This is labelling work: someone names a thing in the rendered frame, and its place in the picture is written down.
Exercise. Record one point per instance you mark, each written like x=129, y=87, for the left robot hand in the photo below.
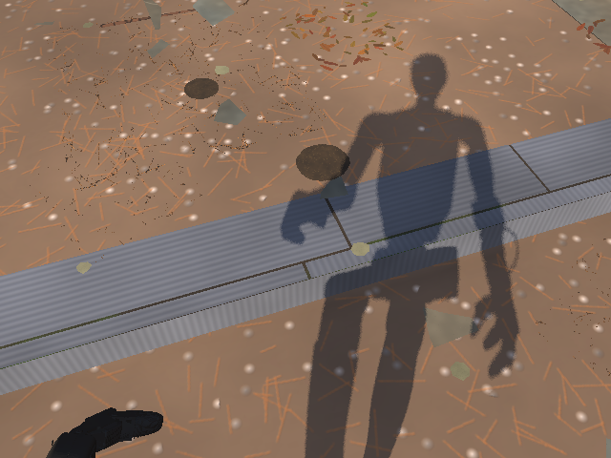
x=103, y=430

